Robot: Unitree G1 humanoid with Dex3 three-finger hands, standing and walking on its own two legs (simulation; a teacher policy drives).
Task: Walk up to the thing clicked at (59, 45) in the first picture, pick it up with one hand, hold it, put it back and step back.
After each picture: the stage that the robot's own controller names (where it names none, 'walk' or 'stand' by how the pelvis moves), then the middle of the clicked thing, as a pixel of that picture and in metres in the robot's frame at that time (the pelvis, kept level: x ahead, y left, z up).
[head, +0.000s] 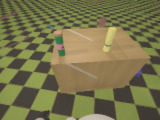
stand; (60, 44) +0.65 +0.33 +0.04
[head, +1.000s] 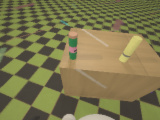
walk; (73, 47) +0.59 +0.19 +0.05
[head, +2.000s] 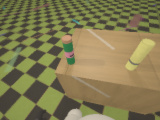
stand; (69, 51) +0.51 +0.22 +0.06
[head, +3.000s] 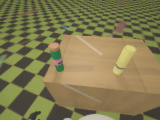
walk; (57, 58) +0.45 +0.28 +0.06
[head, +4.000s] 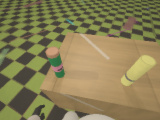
stand; (57, 64) +0.37 +0.25 +0.06
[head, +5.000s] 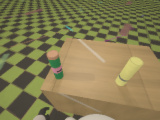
stand; (56, 66) +0.39 +0.26 +0.04
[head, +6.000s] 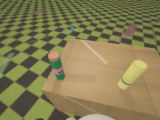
stand; (57, 67) +0.38 +0.26 +0.04
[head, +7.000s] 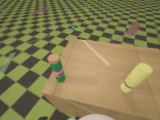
stand; (58, 69) +0.36 +0.25 +0.04
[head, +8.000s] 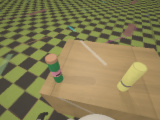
stand; (55, 70) +0.36 +0.27 +0.04
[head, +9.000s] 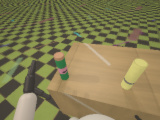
rise first; (62, 67) +0.39 +0.26 +0.05
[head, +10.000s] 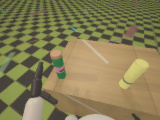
go down; (59, 66) +0.38 +0.26 +0.05
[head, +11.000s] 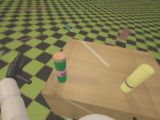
go down; (60, 69) +0.36 +0.22 +0.06
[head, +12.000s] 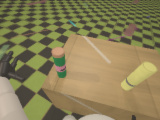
go down; (60, 64) +0.38 +0.23 +0.05
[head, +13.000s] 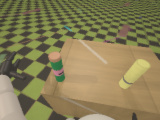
go down; (58, 68) +0.37 +0.23 +0.05
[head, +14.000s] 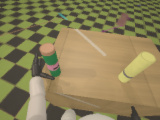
close in; (52, 62) +0.37 +0.24 +0.08
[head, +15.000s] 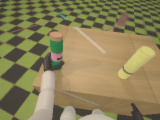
close; (56, 53) +0.43 +0.23 +0.11
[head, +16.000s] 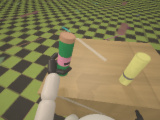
lift; (64, 57) +0.35 +0.16 +0.20
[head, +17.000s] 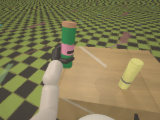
hold; (67, 46) +0.37 +0.16 +0.28
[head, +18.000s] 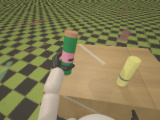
hold; (68, 54) +0.36 +0.15 +0.23
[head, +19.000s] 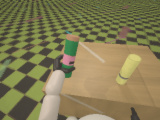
hold; (69, 57) +0.37 +0.14 +0.19
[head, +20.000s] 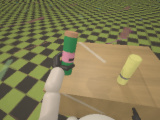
hold; (68, 54) +0.37 +0.15 +0.21
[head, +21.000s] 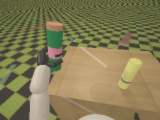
crouch; (55, 49) +0.32 +0.21 +0.29
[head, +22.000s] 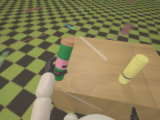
lower; (62, 60) +0.36 +0.19 +0.15
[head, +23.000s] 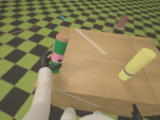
lower; (58, 55) +0.43 +0.22 +0.10
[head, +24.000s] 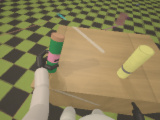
lower; (54, 54) +0.42 +0.23 +0.11
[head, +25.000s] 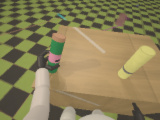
lower; (55, 55) +0.42 +0.23 +0.11
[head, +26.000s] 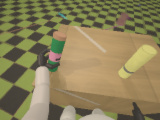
lower; (55, 53) +0.42 +0.23 +0.12
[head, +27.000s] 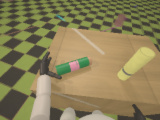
withdraw; (74, 65) +0.42 +0.11 +0.02
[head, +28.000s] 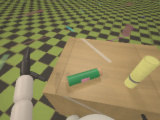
sink last; (84, 76) +0.37 +0.07 +0.00
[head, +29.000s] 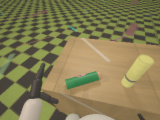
stand; (83, 79) +0.35 +0.08 -0.01
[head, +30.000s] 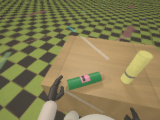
stand; (85, 80) +0.34 +0.06 +0.02
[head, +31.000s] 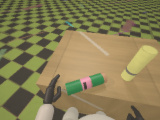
stand; (86, 83) +0.30 +0.04 +0.04
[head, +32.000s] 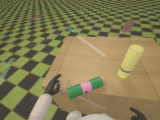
stand; (86, 86) +0.29 +0.04 +0.00
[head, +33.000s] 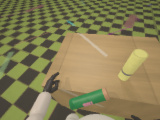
stand; (88, 99) +0.22 +0.03 -0.06
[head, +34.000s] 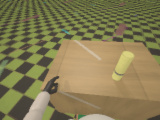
stand; (86, 118) +0.24 +0.01 -0.74
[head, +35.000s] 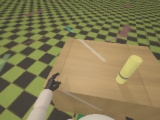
stand; (85, 118) +0.23 -0.01 -0.74
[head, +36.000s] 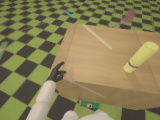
walk; (88, 104) +0.27 -0.07 -0.72
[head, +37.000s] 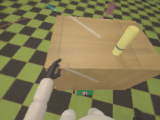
stand; (83, 92) +0.39 -0.06 -0.72
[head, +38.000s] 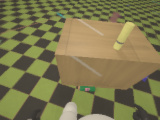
walk; (86, 88) +0.53 -0.02 -0.71
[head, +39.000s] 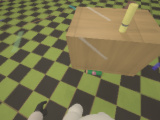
walk; (93, 72) +0.75 -0.04 -0.72
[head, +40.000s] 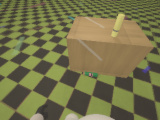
stand; (90, 74) +0.85 -0.03 -0.73
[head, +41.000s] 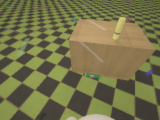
stand; (91, 75) +0.86 -0.06 -0.75
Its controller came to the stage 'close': yes
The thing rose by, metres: 0.23
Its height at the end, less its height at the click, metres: -0.79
